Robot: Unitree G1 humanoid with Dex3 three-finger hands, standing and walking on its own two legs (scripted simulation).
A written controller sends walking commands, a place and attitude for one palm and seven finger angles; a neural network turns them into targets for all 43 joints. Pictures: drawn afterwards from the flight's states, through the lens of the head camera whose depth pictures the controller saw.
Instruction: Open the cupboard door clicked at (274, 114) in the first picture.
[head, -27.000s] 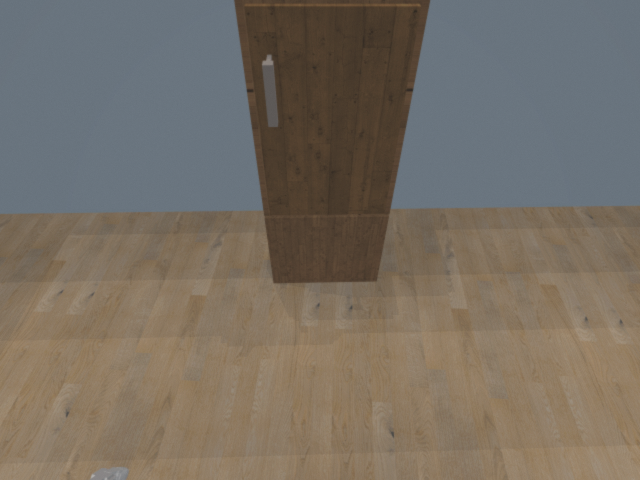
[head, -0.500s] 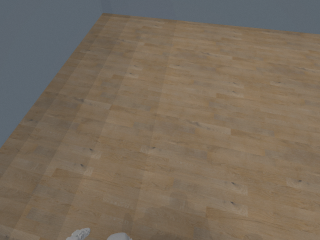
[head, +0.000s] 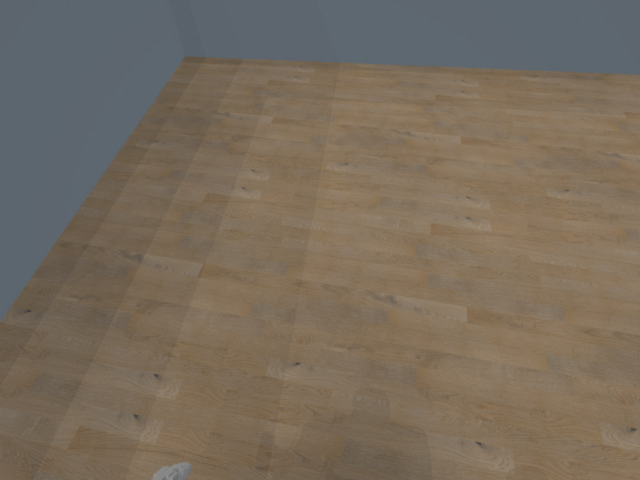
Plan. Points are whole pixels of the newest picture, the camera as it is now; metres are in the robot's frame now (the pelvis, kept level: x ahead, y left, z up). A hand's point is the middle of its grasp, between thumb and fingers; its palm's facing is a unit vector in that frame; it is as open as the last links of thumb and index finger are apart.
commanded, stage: turn to face it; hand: left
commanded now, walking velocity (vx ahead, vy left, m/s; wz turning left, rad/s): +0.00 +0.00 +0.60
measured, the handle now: out of the picture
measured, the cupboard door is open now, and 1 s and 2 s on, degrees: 42 42 42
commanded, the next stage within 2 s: none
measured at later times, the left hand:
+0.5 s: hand (206, 454) +0.18 +0.18 -0.15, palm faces +0.28 -0.92 -0.27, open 7.4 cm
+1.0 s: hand out of the picture +0.14 +0.16 -0.15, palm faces +0.58 -0.77 -0.28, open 7.4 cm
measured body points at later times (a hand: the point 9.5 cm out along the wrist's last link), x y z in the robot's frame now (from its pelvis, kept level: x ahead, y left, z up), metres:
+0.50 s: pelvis +0.13 -0.04 +0.00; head +0.17 -0.05 +0.45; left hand +0.16 +0.23 -0.13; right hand +0.27 -0.27 -0.15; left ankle +0.13 +0.11 -0.71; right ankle +0.16 -0.16 -0.73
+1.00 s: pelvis +0.19 -0.07 +0.00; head +0.24 -0.04 +0.45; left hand +0.11 +0.20 -0.13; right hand +0.42 -0.23 -0.14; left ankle +0.14 +0.07 -0.73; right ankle +0.27 -0.18 -0.71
